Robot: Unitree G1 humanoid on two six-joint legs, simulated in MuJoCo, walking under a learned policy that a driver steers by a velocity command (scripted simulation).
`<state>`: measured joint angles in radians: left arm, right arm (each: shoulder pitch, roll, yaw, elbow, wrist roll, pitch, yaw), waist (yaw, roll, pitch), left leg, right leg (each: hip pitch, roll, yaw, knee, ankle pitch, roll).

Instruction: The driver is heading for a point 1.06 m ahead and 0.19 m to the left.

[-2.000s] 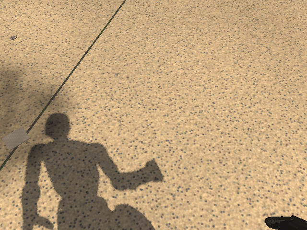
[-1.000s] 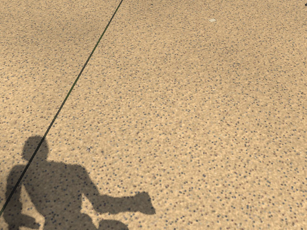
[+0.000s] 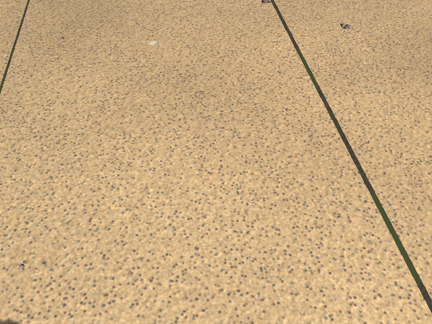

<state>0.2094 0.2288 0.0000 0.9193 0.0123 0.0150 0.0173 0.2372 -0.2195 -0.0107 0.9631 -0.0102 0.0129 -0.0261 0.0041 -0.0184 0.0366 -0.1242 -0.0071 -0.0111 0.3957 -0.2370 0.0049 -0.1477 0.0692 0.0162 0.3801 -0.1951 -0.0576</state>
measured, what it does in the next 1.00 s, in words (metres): walks ahead: left foot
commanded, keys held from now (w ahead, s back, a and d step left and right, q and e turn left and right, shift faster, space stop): no key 0.20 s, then w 0.80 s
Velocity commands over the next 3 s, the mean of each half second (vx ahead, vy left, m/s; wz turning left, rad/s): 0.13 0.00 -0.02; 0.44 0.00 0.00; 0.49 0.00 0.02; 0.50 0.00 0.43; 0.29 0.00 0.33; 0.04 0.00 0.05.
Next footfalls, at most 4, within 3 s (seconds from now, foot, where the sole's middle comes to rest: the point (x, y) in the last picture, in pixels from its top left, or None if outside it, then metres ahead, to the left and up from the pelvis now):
0.98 left None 0.43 0.06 -0.78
1.52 right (254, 260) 0.75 -0.11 -0.78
2.06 left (189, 203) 0.98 0.12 -0.78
2.58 right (206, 163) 1.19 0.06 -0.78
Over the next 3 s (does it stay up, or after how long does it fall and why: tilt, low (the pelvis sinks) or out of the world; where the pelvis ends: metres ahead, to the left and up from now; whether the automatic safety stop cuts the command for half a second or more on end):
stays up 1.06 0.11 0.00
